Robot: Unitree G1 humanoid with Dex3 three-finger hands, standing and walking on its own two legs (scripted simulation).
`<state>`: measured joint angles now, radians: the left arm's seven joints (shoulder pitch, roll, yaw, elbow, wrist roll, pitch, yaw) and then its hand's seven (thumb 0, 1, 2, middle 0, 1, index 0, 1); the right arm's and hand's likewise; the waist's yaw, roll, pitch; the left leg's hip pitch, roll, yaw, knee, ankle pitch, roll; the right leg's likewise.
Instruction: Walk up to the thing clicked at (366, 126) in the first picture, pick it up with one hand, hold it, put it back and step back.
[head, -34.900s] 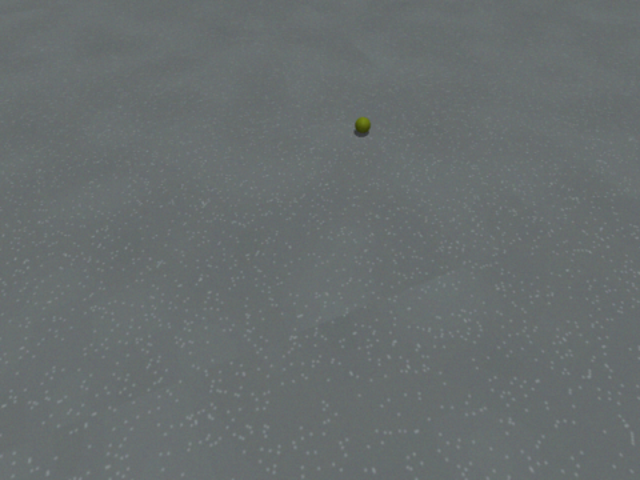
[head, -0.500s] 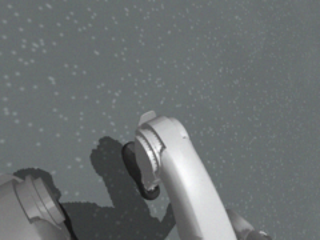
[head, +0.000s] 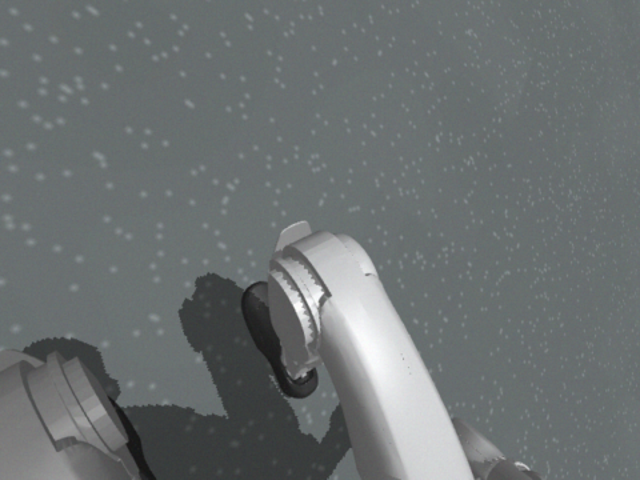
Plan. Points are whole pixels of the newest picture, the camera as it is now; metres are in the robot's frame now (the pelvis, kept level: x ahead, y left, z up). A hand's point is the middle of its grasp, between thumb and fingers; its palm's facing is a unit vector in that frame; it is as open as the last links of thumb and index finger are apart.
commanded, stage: open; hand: left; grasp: from above
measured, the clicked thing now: out of the picture +0.52 +0.33 -0.27
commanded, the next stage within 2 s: withdraw in 0.20 s
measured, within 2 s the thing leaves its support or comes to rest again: neither
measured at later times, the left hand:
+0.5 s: hand out of the picture +0.51 +0.33 -0.22, palm faces -0.35 -0.15 -0.93, open 14.1 cm
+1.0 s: hand out of the picture +0.48 +0.34 -0.09, palm faces -0.46 -0.13 -0.88, open 13.8 cm
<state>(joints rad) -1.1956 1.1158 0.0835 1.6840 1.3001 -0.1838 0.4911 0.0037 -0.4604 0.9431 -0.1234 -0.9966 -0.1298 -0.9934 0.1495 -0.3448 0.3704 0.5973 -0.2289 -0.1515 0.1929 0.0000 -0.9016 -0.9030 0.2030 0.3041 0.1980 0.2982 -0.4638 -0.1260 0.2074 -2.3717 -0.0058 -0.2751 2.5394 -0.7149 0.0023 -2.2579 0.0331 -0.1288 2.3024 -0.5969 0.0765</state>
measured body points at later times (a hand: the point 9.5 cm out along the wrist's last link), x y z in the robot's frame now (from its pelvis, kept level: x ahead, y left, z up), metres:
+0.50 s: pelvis +0.00 +0.00 +0.00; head +0.29 +0.13 +0.32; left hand +0.53 +0.34 -0.17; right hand +0.02 -0.25 -0.04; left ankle +0.06 +0.12 -0.28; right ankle +0.14 -0.14 -0.27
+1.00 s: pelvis -0.01 -0.01 +0.04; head +0.23 +0.10 +0.40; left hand +0.50 +0.34 -0.04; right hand +0.08 -0.29 -0.03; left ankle +0.06 +0.12 -0.28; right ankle +0.14 -0.14 -0.27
